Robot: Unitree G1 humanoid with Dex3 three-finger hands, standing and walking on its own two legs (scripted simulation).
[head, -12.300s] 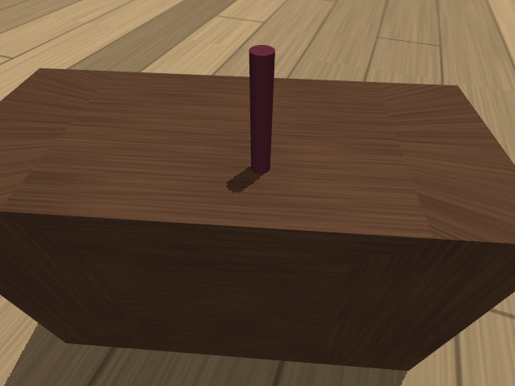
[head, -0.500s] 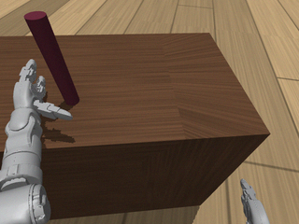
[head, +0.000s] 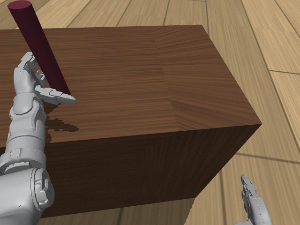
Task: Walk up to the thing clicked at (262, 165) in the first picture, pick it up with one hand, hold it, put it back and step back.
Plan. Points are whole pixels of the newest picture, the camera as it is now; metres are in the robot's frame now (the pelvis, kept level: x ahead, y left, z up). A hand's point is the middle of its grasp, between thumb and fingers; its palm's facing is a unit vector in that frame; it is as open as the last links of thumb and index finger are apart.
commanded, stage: close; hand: left
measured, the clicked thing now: (46, 59) +0.51 +0.22 +0.19
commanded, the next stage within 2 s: settle in 0.56 s
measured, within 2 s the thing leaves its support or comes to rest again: leaves its support in 0.94 s
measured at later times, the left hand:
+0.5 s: hand (57, 78) +0.51 +0.21 +0.13, palm faces +0.17 -0.99 +0.01, open 8.6 cm
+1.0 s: hand (52, 80) +0.49 +0.21 +0.14, palm faces +0.18 -0.98 -0.01, open 5.1 cm
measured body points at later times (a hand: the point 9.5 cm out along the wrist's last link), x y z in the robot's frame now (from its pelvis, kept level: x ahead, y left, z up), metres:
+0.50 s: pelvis +0.01 +0.01 +0.00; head +0.08 +0.02 +0.44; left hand +0.49 +0.26 +0.14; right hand +0.15 -0.26 -0.04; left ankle +0.01 +0.13 -0.70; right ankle +0.01 -0.13 -0.70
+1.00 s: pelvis +0.01 +0.01 +0.00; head +0.06 +0.01 +0.45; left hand +0.47 +0.26 +0.15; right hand +0.17 -0.25 -0.05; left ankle +0.01 +0.13 -0.70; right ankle +0.01 -0.13 -0.70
